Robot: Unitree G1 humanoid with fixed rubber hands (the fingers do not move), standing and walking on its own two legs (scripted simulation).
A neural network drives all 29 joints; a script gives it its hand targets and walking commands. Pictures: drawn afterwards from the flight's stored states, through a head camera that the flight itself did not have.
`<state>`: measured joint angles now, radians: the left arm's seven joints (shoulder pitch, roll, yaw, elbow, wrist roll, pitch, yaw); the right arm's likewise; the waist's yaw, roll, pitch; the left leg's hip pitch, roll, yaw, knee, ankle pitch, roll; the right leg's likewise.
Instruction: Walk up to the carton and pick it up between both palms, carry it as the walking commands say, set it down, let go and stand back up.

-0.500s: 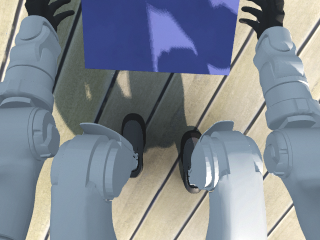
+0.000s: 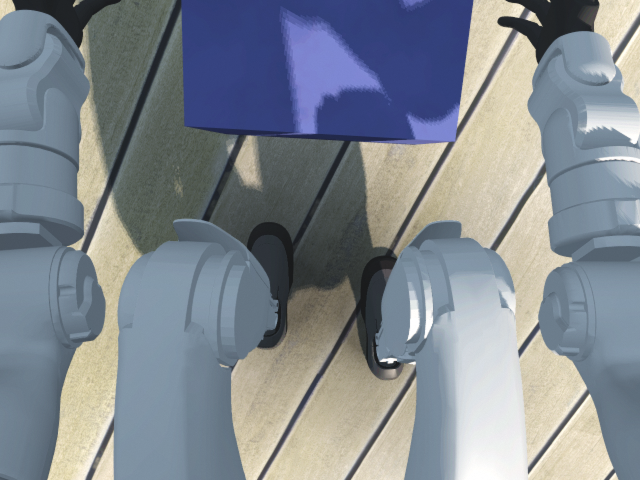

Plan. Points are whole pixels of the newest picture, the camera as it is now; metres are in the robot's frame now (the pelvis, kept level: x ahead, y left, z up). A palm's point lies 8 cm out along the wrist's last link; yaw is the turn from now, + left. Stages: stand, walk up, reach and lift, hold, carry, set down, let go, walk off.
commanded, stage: set down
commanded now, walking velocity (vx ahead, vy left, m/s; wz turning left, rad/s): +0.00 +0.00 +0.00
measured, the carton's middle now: (324, 57) +0.52 +0.02 -0.27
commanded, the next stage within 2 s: let go in 1.12 s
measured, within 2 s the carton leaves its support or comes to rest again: neither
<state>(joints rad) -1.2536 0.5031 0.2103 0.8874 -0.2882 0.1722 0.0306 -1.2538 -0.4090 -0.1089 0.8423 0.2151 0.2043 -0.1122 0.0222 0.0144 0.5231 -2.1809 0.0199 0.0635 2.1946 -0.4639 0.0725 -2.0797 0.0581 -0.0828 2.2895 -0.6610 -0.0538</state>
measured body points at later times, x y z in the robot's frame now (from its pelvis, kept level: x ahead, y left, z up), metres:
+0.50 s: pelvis +0.00 +0.01 +0.11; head +0.35 +0.03 +0.38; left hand +0.54 +0.26 -0.01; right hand +0.53 -0.19 -0.02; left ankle +0.15 +0.10 -0.33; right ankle +0.11 -0.10 -0.33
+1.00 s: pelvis +0.00 +0.00 +0.24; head +0.34 +0.03 +0.53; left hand +0.53 +0.27 +0.14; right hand +0.53 -0.19 +0.13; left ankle +0.15 +0.10 -0.33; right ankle +0.11 -0.10 -0.33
